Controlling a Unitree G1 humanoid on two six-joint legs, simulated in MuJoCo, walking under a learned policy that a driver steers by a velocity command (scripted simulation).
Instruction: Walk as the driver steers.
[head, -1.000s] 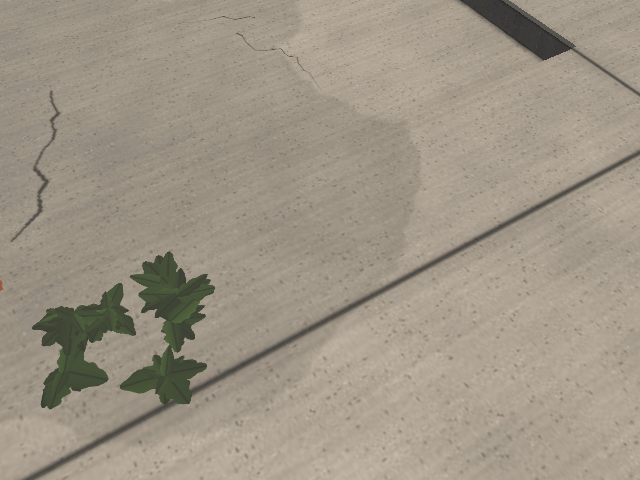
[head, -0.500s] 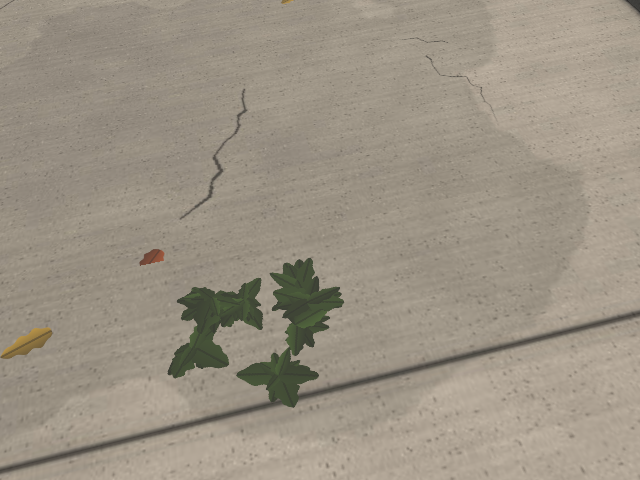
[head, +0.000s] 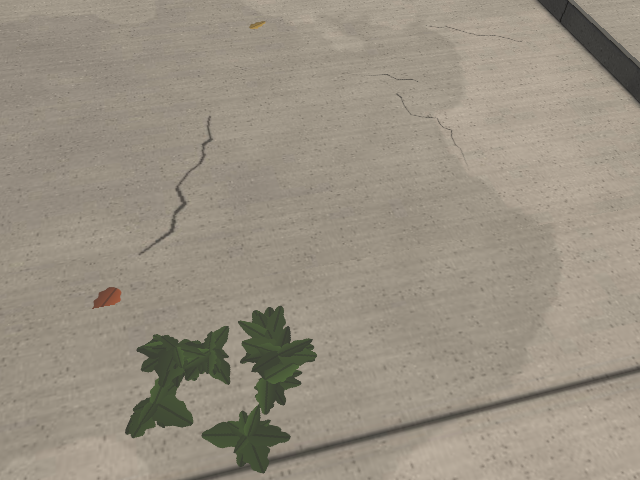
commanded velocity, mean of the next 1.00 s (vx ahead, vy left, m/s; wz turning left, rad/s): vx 0.14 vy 0.00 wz -0.35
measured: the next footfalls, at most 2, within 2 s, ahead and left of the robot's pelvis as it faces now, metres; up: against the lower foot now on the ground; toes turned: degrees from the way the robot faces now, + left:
right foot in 0.22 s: +0.30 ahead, -0.14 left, +0.00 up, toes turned -8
left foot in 0.68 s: +0.38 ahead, +0.07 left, +0.00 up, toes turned -24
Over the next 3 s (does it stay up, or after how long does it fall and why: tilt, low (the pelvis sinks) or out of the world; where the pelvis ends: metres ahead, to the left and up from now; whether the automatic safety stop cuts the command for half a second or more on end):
stays up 0.60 -0.22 0.00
